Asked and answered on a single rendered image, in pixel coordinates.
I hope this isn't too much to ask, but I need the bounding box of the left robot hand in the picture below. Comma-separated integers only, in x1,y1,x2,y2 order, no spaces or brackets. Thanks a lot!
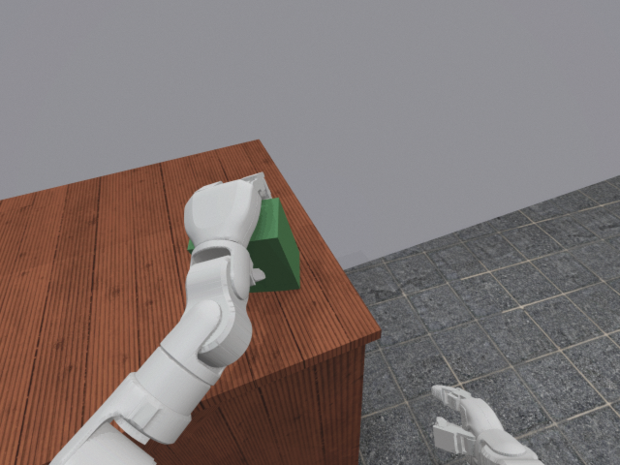
184,172,272,287

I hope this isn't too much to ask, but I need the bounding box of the right robot hand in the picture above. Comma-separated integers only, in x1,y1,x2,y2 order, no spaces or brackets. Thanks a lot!
431,385,505,465

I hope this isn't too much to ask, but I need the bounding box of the table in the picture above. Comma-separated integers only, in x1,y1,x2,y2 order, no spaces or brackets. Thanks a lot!
0,139,382,465

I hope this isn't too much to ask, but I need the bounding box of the sponge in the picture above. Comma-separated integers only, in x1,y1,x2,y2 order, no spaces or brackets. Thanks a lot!
187,198,300,293

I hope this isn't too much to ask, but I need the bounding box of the robot left upper arm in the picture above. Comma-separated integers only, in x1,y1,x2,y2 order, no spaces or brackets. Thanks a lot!
64,422,157,465

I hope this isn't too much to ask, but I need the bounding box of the robot right forearm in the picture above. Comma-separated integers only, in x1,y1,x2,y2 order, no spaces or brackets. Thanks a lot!
477,429,544,465

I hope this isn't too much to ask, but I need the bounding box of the robot left forearm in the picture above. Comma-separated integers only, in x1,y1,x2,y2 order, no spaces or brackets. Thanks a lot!
49,240,252,465

